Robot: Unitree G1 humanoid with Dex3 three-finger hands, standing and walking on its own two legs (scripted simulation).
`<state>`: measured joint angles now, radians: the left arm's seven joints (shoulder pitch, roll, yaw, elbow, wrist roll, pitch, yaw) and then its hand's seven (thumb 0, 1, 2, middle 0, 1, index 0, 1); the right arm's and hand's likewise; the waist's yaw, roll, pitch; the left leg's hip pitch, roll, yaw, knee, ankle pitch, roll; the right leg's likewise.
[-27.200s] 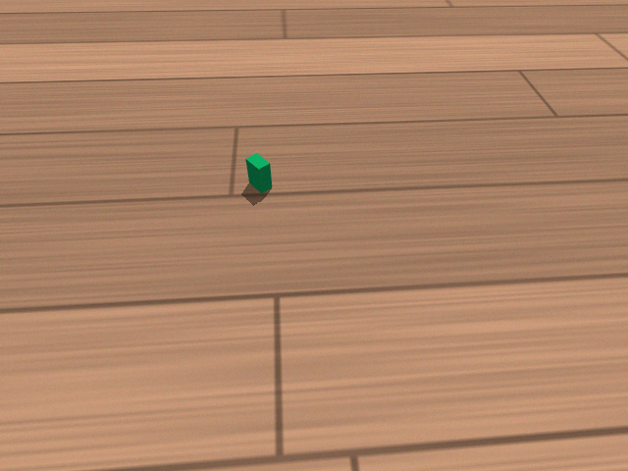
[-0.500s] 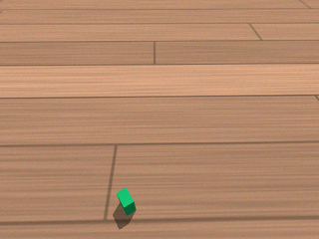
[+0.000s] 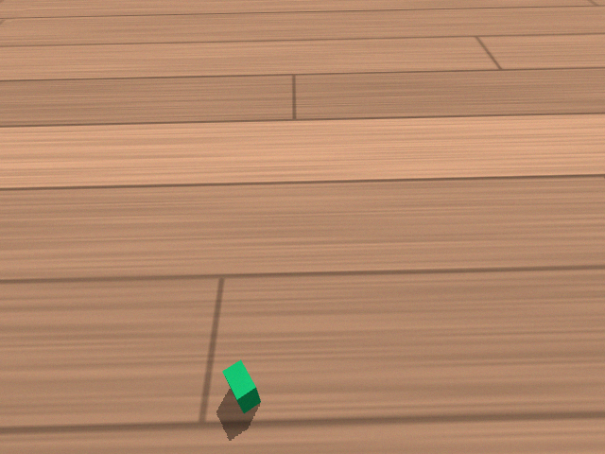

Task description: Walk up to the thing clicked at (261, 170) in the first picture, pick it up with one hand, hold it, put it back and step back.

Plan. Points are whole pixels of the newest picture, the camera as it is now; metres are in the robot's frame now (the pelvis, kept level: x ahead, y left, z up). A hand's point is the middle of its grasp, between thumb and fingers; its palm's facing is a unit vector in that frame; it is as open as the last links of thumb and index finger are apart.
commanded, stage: stand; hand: left
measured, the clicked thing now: (242, 387) +0.43 +0.20 -0.71
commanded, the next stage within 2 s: step back in 0.50 s
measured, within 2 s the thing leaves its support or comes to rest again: neither
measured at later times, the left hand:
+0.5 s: hand out of the picture +0.08 +0.24 -0.16, palm faces -0.01 -0.94 -0.35, open 7.4 cm
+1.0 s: hand out of the picture +0.07 +0.30 -0.18, palm faces -0.07 -0.94 -0.35, open 7.4 cm
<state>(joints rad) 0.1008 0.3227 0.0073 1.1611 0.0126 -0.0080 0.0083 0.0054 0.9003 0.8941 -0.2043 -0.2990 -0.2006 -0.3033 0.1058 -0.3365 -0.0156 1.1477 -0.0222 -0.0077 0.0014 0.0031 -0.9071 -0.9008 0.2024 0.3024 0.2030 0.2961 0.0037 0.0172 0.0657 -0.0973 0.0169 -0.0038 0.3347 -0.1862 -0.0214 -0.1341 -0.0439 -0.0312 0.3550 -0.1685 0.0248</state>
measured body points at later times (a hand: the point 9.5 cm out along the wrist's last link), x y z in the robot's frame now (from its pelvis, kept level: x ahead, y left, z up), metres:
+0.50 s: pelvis +0.00 +0.00 +0.00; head +0.01 -0.01 +0.45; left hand +0.08 +0.29 -0.13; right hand +0.07 -0.30 -0.14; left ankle +0.00 +0.13 -0.75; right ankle +0.02 -0.13 -0.75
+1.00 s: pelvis -0.08 +0.05 -0.01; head +0.01 +0.07 +0.42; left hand +0.07 +0.35 -0.16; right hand -0.03 -0.27 -0.13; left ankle -0.06 +0.13 -0.75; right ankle -0.09 -0.09 -0.68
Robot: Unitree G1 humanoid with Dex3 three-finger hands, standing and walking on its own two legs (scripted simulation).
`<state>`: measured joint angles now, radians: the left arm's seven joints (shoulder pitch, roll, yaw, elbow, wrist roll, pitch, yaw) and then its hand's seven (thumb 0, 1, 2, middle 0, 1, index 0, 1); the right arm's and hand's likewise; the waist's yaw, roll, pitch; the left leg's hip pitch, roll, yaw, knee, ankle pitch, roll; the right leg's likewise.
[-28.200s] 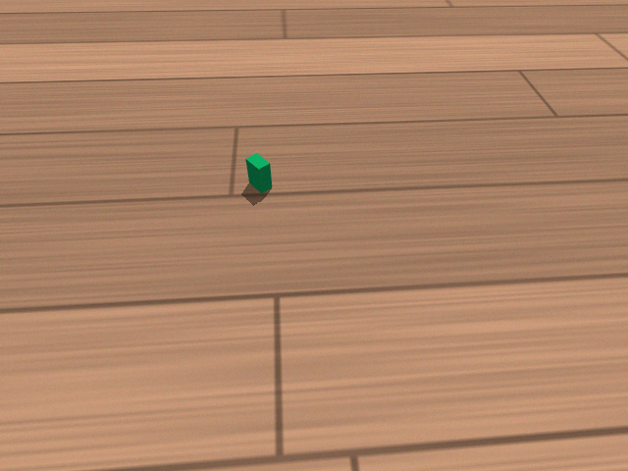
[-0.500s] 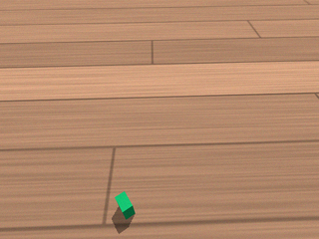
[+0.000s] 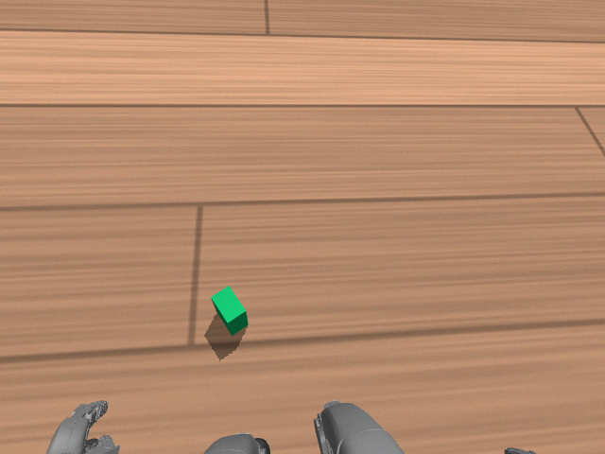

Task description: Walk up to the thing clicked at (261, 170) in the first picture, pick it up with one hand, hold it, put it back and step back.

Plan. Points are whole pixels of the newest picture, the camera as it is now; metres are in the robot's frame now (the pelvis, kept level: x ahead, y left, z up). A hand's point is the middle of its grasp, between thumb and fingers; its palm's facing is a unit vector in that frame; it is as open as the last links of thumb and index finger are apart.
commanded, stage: step back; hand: left
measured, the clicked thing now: (230, 311) +0.50 +0.16 -0.69
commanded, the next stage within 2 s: none
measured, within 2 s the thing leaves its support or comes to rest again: neither
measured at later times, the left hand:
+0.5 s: hand out of the picture +0.02 +0.25 -0.14, palm faces -0.02 -0.92 -0.40, open 7.4 cm
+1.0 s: hand out of the picture -0.18 +0.27 -0.17, palm faces -0.09 -0.91 -0.41, open 7.4 cm
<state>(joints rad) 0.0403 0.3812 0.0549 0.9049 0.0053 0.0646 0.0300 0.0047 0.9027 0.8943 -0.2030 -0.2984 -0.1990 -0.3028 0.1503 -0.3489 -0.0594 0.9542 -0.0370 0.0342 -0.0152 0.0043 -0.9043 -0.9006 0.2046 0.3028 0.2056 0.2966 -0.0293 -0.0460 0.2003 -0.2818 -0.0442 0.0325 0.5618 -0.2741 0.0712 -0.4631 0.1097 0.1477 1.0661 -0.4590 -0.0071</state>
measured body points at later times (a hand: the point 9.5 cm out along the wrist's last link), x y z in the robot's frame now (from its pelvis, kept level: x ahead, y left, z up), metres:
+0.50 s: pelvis -0.11 +0.00 +0.00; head -0.04 -0.01 +0.44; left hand +0.02 +0.30 -0.11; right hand -0.01 -0.33 -0.13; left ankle -0.15 +0.13 -0.69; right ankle -0.05 -0.12 -0.73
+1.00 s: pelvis -0.27 -0.01 -0.02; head -0.21 -0.01 +0.42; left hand -0.17 +0.31 -0.14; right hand -0.15 -0.33 -0.12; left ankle -0.15 +0.12 -0.73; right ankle -0.30 -0.14 -0.74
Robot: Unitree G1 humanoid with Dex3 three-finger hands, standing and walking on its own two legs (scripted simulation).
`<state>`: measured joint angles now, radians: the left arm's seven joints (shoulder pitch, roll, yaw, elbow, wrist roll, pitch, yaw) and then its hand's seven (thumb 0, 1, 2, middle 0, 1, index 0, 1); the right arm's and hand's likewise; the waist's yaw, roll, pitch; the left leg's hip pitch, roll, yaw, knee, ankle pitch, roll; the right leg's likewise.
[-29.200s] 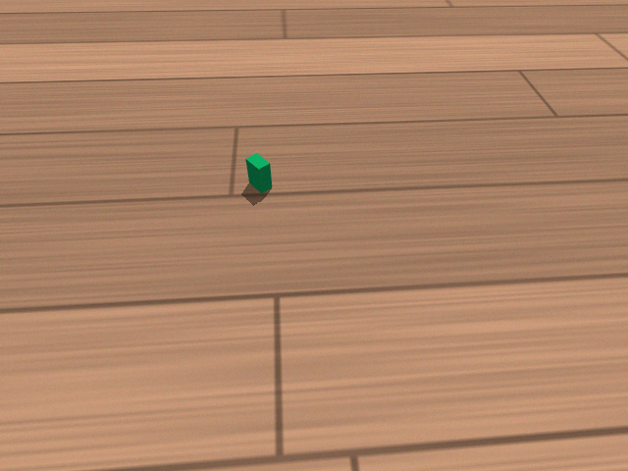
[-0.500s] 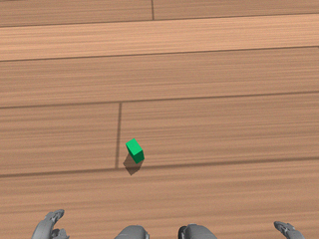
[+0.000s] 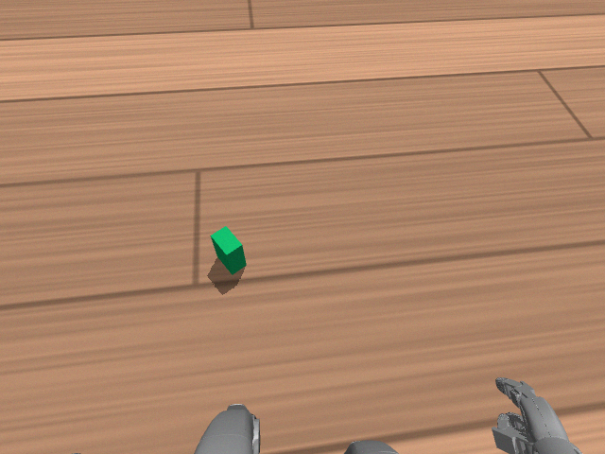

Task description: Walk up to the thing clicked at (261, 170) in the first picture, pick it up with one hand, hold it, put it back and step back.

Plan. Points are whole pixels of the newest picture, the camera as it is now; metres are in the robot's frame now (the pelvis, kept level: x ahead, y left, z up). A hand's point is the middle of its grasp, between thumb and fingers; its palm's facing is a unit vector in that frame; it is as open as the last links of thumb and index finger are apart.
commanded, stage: step back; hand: left
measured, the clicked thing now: (229, 251) +0.75 +0.26 -0.67
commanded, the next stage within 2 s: stand in 1.90 s
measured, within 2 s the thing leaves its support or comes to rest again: neither
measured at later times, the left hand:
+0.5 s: hand out of the picture -0.04 +0.23 -0.13, palm faces +0.10 -0.94 -0.34, open 7.4 cm
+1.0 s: hand out of the picture -0.25 +0.20 -0.12, palm faces +0.13 -0.89 -0.43, open 7.4 cm
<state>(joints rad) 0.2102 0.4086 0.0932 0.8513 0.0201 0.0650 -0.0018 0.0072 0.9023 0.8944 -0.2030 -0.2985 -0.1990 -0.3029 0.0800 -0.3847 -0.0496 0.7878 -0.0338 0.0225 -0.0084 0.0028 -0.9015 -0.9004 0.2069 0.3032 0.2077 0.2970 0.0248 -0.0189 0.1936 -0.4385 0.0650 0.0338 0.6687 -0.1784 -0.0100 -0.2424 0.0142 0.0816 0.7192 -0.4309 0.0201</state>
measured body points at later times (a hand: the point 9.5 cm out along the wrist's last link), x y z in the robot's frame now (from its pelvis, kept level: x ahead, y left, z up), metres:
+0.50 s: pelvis -0.16 -0.04 +0.01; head -0.10 +0.00 +0.46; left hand -0.05 +0.28 -0.11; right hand -0.07 -0.34 -0.10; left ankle -0.16 +0.09 -0.71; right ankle -0.12 -0.16 -0.65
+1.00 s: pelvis -0.29 -0.08 +0.01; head -0.26 -0.10 +0.45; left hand -0.25 +0.25 -0.09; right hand -0.17 -0.39 -0.12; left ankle -0.31 +0.04 -0.71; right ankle -0.25 -0.21 -0.71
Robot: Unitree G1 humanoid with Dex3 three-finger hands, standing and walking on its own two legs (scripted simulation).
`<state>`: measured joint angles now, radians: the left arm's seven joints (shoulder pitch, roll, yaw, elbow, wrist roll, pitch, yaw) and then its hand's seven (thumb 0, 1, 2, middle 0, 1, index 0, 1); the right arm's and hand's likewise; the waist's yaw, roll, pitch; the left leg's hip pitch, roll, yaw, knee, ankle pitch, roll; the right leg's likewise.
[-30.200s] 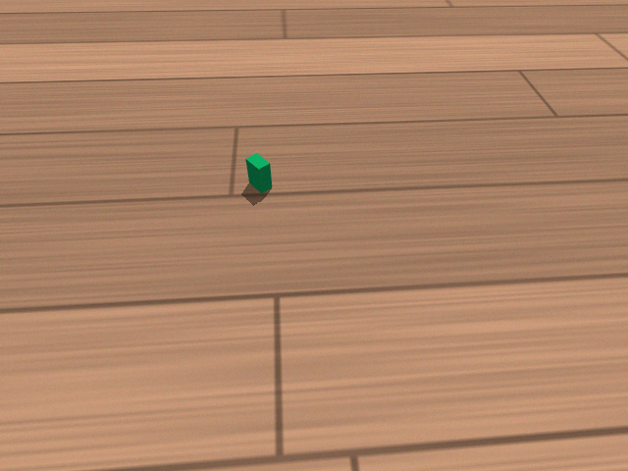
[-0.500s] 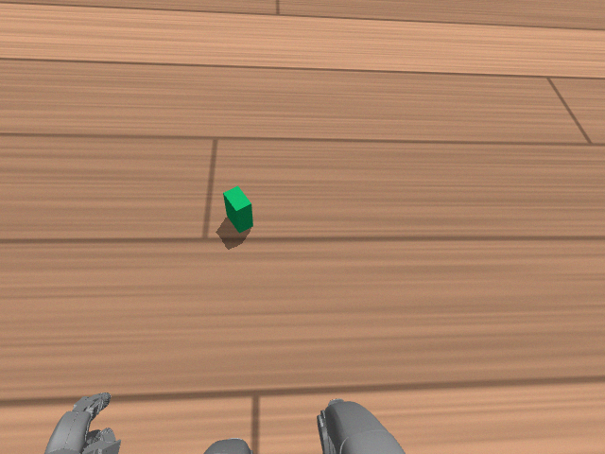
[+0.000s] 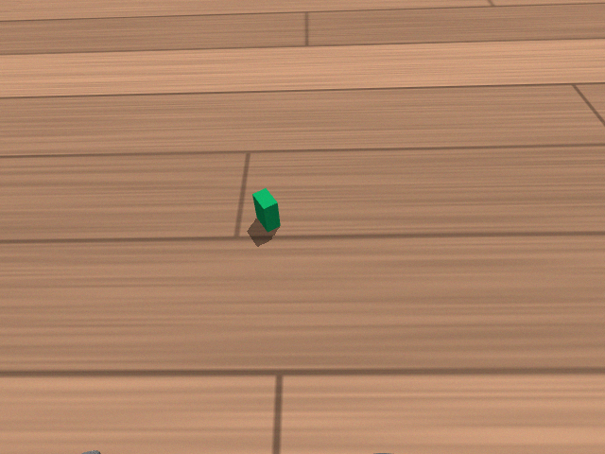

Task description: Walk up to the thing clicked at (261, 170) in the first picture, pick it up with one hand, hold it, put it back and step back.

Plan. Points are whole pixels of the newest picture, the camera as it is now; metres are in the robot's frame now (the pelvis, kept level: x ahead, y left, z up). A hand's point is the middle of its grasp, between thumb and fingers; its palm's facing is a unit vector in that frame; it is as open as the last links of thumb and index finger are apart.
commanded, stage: step back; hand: left
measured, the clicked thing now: (266, 210) +1.08 +0.19 -0.68
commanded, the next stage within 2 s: stand in 0.90 s
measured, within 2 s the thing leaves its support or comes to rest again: neither
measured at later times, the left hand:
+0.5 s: hand out of the picture +0.05 +0.26 -0.13, palm faces +0.05 -0.92 -0.38, open 7.4 cm
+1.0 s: hand out of the picture +0.12 +0.28 -0.13, palm faces +0.00 -0.94 -0.35, open 7.4 cm
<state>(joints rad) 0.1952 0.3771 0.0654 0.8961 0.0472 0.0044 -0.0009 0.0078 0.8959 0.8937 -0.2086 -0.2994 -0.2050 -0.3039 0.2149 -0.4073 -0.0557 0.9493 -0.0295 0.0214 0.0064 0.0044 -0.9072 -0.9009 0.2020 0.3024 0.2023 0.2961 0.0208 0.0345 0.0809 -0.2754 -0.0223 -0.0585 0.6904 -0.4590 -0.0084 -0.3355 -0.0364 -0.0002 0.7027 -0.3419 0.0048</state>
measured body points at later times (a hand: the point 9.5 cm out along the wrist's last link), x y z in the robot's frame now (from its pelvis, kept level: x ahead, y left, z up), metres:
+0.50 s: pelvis +0.01 +0.00 +0.01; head +0.02 -0.01 +0.46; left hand +0.05 +0.31 -0.10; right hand +0.08 -0.32 -0.11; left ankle +0.05 +0.14 -0.69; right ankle +0.02 -0.12 -0.72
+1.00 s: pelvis +0.03 +0.02 +0.02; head +0.05 +0.02 +0.47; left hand +0.12 +0.32 -0.11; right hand +0.16 -0.27 -0.11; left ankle +0.07 +0.15 -0.72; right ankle +0.02 -0.12 -0.72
